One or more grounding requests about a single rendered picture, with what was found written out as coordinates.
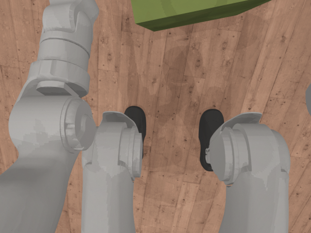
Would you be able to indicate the left robot thigh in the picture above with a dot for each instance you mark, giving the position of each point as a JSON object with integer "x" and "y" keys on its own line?
{"x": 108, "y": 181}

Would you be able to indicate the robot left forearm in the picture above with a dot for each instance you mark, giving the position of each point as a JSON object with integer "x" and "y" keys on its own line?
{"x": 64, "y": 51}

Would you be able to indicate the left robot upper arm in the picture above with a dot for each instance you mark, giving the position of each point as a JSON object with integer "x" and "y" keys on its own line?
{"x": 48, "y": 132}

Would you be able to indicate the right robot foot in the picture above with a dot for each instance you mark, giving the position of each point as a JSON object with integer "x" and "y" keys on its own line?
{"x": 210, "y": 121}

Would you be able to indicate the carton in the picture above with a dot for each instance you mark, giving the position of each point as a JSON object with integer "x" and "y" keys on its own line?
{"x": 157, "y": 15}

